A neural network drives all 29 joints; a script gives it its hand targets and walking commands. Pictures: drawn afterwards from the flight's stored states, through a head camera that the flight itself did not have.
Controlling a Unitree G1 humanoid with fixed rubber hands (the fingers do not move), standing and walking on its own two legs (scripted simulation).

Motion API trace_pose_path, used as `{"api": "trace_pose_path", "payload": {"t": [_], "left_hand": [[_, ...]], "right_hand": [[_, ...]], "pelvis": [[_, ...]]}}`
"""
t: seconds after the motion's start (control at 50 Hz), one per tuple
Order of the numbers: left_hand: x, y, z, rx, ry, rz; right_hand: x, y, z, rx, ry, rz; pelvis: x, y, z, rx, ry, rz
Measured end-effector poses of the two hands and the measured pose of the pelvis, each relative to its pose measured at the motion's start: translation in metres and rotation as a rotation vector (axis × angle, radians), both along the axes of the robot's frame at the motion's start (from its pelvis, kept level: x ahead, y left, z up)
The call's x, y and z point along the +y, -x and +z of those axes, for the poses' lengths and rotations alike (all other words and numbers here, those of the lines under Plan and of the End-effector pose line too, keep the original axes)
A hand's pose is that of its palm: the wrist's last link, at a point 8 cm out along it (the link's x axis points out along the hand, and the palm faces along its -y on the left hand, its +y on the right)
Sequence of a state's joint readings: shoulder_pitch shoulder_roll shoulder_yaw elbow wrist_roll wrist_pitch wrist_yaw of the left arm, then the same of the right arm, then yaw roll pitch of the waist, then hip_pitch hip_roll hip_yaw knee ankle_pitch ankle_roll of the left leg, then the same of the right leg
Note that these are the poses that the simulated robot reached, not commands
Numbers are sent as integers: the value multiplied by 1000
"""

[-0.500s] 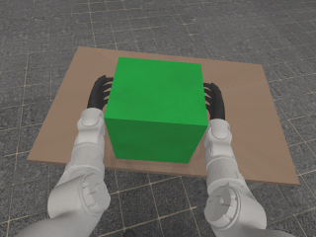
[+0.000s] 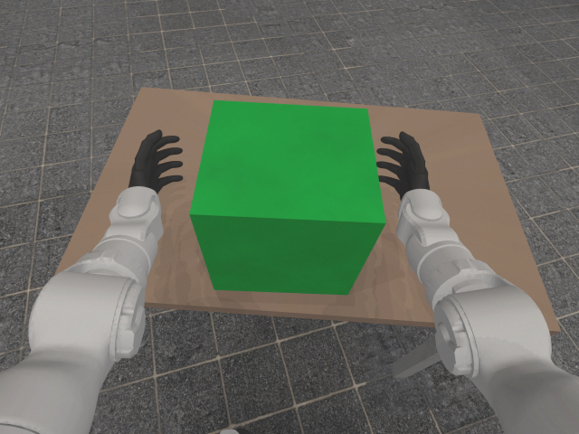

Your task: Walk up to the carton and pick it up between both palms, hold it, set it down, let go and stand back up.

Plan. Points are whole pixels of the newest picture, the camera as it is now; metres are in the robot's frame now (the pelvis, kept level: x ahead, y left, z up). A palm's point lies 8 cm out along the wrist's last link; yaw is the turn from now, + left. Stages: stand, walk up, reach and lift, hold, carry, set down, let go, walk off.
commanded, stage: set down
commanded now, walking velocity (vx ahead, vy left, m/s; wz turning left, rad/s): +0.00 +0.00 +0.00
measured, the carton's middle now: (286, 205) +0.44 +0.05 +0.02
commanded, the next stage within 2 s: none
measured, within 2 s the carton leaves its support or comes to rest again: neither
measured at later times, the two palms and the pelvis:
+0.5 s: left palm (137, 136) +0.43 +0.25 +0.14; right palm (455, 148) +0.46 -0.16 +0.15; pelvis -0.02 -0.01 +0.00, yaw +0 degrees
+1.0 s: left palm (95, 101) +0.42 +0.27 +0.20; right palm (461, 111) +0.46 -0.14 +0.21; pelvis -0.01 -0.01 +0.02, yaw +2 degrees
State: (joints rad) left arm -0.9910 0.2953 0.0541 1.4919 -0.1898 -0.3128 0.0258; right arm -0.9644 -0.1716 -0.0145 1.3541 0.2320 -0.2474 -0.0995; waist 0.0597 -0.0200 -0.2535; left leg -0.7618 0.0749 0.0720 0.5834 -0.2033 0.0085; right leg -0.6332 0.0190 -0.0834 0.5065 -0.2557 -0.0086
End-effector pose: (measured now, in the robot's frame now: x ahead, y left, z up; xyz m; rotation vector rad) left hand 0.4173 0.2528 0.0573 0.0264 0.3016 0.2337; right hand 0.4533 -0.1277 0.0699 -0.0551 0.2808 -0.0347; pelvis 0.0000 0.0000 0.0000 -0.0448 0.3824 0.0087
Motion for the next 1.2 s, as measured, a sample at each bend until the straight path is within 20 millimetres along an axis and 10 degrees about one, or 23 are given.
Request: {"api": "trace_pose_path", "payload": {"t": [0.16, 0.32, 0.86, 1.02, 1.2], "left_hand": [[17, 3, 13, -36, -12, 9], [-10, -18, 52, -88, 0, -66], [19, -7, 138, -56, 7, 3], [14, -1, 144, -58, -2, -13], [7, 22, 109, -16, 9, -27]], "right_hand": [[-24, -3, 13, -10, -19, -23], [-30, -7, 44, -31, -33, -10], [-10, -11, 132, -24, -47, 15], [-10, -3, 136, -26, -59, 3], [-21, 23, 94, 14, -67, -5]], "pelvis": [[-3, 9, -4, 32, 1, 13], [-6, 17, -4, 24, -8, -4], [-13, 11, 16, -147, -22, 23], [-13, 9, 19, -201, -23, 29], [-13, 11, 21, -260, -27, 17]]}}
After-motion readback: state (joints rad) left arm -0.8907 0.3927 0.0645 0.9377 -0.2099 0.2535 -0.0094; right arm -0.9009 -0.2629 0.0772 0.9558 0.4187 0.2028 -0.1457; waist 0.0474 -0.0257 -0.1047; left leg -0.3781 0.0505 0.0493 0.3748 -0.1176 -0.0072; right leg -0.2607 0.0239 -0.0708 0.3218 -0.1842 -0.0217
